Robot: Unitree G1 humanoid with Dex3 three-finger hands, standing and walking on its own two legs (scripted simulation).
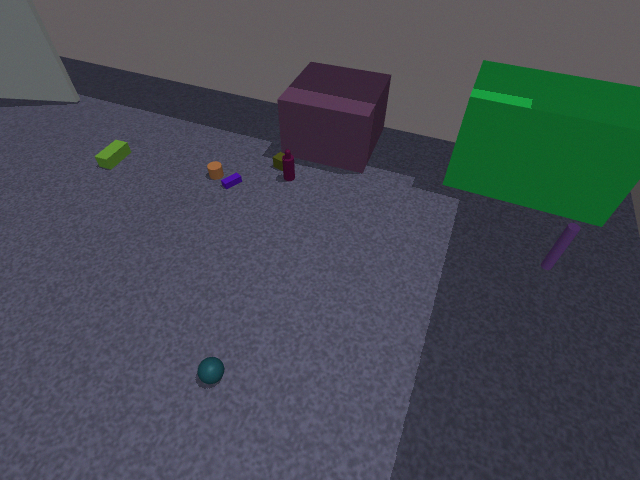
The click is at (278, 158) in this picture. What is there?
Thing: cube
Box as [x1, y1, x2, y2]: [273, 152, 284, 170]
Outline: 279,152 273,157 273,164 275,167 282,170 281,157 284,154
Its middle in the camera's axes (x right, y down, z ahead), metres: -0.19 -0.41 +2.01
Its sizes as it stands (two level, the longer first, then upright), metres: 0.061 0.061 0.061
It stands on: the floor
